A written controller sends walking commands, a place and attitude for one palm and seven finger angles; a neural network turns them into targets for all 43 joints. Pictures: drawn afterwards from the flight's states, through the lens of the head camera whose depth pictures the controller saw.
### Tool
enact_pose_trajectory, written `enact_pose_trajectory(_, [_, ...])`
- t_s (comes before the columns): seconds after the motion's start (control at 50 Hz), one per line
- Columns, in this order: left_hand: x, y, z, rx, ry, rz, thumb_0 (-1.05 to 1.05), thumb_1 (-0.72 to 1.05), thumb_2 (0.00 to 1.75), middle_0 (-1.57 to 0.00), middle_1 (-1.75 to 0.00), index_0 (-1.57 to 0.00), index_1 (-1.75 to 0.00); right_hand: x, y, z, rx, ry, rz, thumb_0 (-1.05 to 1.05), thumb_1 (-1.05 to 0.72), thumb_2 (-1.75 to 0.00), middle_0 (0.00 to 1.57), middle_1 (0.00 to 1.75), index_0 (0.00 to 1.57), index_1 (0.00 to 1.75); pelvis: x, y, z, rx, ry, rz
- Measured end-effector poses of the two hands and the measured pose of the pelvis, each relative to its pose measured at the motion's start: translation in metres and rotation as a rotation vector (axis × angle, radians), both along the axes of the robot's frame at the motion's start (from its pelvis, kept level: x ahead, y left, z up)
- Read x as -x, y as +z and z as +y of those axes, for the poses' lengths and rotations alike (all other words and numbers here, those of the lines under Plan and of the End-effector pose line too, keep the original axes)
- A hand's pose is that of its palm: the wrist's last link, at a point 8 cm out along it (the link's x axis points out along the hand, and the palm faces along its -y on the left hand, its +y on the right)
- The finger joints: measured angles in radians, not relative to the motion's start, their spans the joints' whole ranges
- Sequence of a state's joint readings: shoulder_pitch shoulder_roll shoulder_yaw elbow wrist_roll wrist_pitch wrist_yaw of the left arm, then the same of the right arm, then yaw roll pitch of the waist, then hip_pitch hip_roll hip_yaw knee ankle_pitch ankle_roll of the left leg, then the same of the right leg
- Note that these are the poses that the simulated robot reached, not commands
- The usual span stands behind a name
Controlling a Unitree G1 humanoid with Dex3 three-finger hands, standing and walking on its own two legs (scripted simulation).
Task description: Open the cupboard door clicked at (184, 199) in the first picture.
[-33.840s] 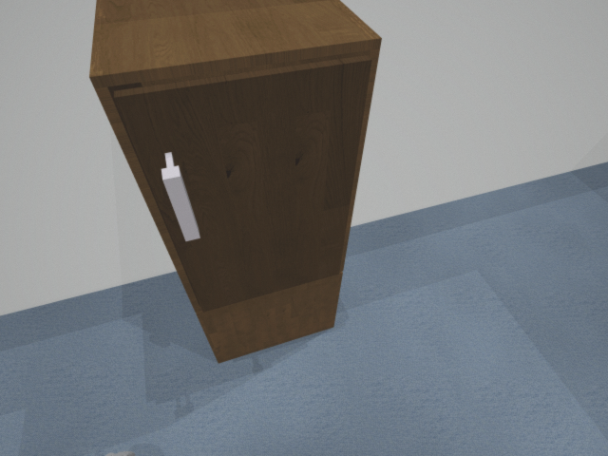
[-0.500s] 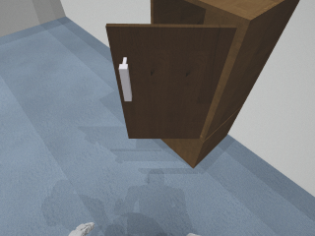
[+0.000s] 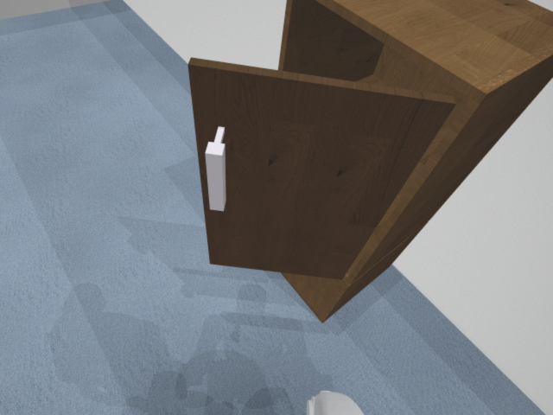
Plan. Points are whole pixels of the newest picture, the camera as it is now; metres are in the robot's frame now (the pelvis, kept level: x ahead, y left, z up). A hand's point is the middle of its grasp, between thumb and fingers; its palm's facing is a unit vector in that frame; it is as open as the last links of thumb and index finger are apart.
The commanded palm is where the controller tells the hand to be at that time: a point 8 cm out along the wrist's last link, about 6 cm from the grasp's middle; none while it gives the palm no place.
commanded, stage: shuffle to correct the standing spot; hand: left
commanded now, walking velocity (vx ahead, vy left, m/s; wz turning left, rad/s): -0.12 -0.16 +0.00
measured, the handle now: (219, 170) +0.48 +0.13 +0.04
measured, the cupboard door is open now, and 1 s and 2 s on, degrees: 47 47 47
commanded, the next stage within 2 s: come to a stop and stand still in 0.42 s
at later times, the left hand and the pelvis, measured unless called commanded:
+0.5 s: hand out of the picture +0.09 +0.07 -0.18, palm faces +0.04 -0.98 -0.18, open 7.4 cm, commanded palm none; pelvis -0.02 -0.10 -0.01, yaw +2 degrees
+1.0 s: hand out of the picture -0.07 +0.08 -0.18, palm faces +0.01 -0.99 -0.17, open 7.4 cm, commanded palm none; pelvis -0.07 -0.10 +0.00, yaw +0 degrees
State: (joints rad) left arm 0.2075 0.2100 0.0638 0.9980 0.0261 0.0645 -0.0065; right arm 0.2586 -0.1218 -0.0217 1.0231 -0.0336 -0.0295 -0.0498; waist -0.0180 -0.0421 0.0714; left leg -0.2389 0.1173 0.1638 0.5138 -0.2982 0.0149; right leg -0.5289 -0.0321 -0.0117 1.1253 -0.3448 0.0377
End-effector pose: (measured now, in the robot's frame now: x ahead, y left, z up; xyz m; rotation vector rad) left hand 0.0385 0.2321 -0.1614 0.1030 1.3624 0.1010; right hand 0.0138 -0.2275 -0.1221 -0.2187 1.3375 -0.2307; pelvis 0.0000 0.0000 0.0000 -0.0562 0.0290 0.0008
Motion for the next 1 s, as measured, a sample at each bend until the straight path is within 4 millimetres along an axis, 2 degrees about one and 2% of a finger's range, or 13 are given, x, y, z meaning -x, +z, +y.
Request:
enact_pose_trajectory(0.12, [-0.033, 0.007, -0.031, -0.011, -0.031, -0.033, 0.01, 0.91, 0.90, -0.20, -0.30, -0.20, -0.30, 0.009, -0.006, -0.032, -0.024, -0.052, 0.065, 0.00, -0.91, -0.90, 0.21, 0.30, 0.20, 0.30, -0.010, 0.001, -0.030, -0.004, -0.008, 0.000])
enact_pose_trajectory(0.22, [-0.059, 0.005, -0.063, -0.063, -0.064, -0.098, 0.01, 0.91, 0.90, -0.20, -0.30, -0.20, -0.30, 0.015, -0.033, -0.079, -0.049, -0.104, 0.095, 0.00, -0.91, -0.90, 0.21, 0.30, 0.20, 0.30, -0.019, -0.017, -0.068, -0.049, -0.014, -0.002])
enact_pose_trajectory(0.32, [-0.061, 0.013, -0.089, -0.087, -0.063, -0.124, 0.01, 0.91, 0.90, -0.20, -0.30, -0.20, -0.30, 0.002, -0.038, -0.112, -0.028, -0.102, 0.083, 0.00, -0.91, -0.90, 0.20, 0.30, 0.20, 0.30, -0.010, -0.016, -0.086, -0.046, 0.001, -0.010])
enact_pose_trajectory(0.42, [-0.052, 0.013, -0.106, -0.075, -0.036, -0.162, 0.01, 0.91, 0.90, -0.20, -0.30, -0.21, -0.30, -0.017, -0.030, -0.121, -0.028, -0.048, 0.016, 0.00, -0.91, -0.90, 0.20, 0.30, 0.19, 0.30, 0.003, -0.013, -0.097, -0.042, 0.018, -0.011])
enact_pose_trajectory(0.52, [-0.032, 0.005, -0.110, -0.047, 0.002, -0.194, 0.01, 0.91, 0.90, -0.20, -0.30, -0.21, -0.30, -0.029, -0.024, -0.111, -0.037, 0.015, -0.048, 0.00, -0.91, -0.90, 0.20, 0.30, 0.19, 0.30, 0.023, -0.015, -0.100, -0.033, 0.031, -0.014])
enact_pose_trajectory(0.6, [-0.002, -0.007, -0.100, -0.027, 0.035, -0.184, 0.01, 0.90, 0.90, -0.20, -0.30, -0.21, -0.30, -0.024, -0.021, -0.096, -0.039, 0.049, -0.101, 0.00, -0.91, -0.90, 0.20, 0.30, 0.19, 0.30, 0.043, -0.020, -0.093, -0.032, 0.039, -0.020])
enact_pose_trajectory(0.68, [0.037, -0.003, -0.090, -0.024, 0.062, -0.113, 0.01, 0.91, 0.90, -0.20, -0.30, -0.21, -0.30, -0.002, -0.011, -0.084, -0.034, 0.057, -0.111, -0.01, -0.93, -0.90, 0.20, 0.30, 0.20, 0.30, 0.056, -0.012, -0.085, -0.036, 0.034, -0.031])
enact_pose_trajectory(0.84, [0.110, 0.010, -0.080, -0.036, 0.071, 0.039, 0.01, 0.91, 0.90, -0.20, -0.30, -0.20, -0.30, 0.039, -0.002, -0.083, -0.033, 0.039, -0.065, 0.00, -0.94, -0.90, 0.20, 0.30, 0.20, 0.30, 0.064, 0.002, -0.081, -0.036, 0.014, -0.011])
enact_pose_trajectory(0.92, [0.124, 0.013, -0.087, -0.033, 0.040, 0.101, 0.01, 0.91, 0.90, -0.20, -0.30, -0.20, -0.30, 0.069, -0.002, -0.089, -0.039, 0.002, -0.024, 0.00, -0.94, -0.90, 0.20, 0.30, 0.20, 0.30, 0.068, 0.005, -0.088, -0.033, 0.008, -0.007])
enact_pose_trajectory(1.0, [0.115, 0.015, -0.103, -0.032, 0.014, 0.083, 0.01, 0.91, 0.90, -0.20, -0.30, -0.20, -0.30, 0.105, -0.008, -0.097, -0.061, -0.039, 0.060, 0.00, -0.92, -0.90, 0.20, 0.30, 0.20, 0.30, 0.072, 0.005, -0.099, -0.036, 0.007, -0.009])
